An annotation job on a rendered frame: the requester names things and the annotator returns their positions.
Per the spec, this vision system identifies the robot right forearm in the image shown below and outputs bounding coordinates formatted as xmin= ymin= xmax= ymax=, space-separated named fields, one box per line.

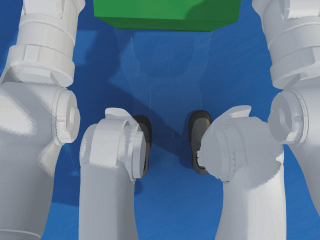
xmin=251 ymin=0 xmax=320 ymax=90

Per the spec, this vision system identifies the robot left forearm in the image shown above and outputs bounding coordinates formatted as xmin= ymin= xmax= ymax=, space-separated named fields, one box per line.
xmin=0 ymin=0 xmax=86 ymax=88

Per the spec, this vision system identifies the robot left thigh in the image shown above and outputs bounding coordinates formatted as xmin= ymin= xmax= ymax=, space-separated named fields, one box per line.
xmin=78 ymin=118 xmax=146 ymax=240

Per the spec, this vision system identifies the left robot foot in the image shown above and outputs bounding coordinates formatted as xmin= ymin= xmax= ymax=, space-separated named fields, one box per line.
xmin=133 ymin=115 xmax=152 ymax=179

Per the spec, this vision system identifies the right robot upper arm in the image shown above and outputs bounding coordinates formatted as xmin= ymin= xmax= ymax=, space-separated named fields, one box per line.
xmin=267 ymin=84 xmax=320 ymax=217

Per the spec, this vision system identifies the left robot upper arm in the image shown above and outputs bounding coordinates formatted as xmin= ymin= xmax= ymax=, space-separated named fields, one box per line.
xmin=0 ymin=81 xmax=81 ymax=240

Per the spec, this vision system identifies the carton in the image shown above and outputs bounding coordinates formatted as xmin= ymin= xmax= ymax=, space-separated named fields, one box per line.
xmin=93 ymin=0 xmax=241 ymax=32

